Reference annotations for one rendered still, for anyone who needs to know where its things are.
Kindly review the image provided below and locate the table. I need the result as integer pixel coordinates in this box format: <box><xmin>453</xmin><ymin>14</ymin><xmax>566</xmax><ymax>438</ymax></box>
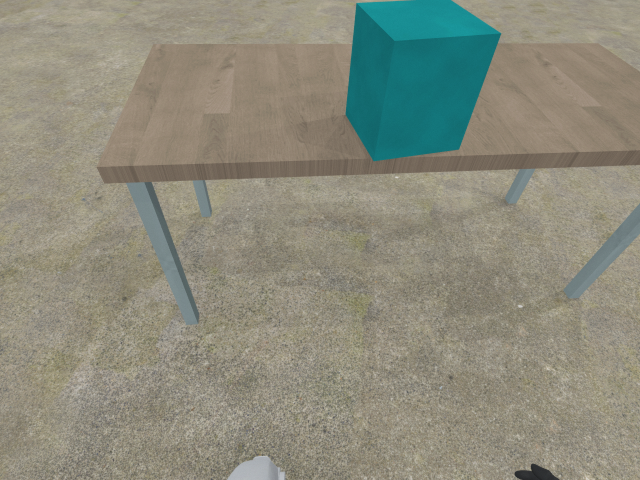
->
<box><xmin>97</xmin><ymin>43</ymin><xmax>640</xmax><ymax>325</ymax></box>

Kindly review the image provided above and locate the carton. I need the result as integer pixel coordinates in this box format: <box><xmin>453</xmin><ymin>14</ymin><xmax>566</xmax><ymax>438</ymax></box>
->
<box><xmin>345</xmin><ymin>0</ymin><xmax>501</xmax><ymax>161</ymax></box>

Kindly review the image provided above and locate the robot left thigh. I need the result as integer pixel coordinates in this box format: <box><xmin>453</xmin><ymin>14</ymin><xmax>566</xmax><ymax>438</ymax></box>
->
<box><xmin>227</xmin><ymin>459</ymin><xmax>286</xmax><ymax>480</ymax></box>

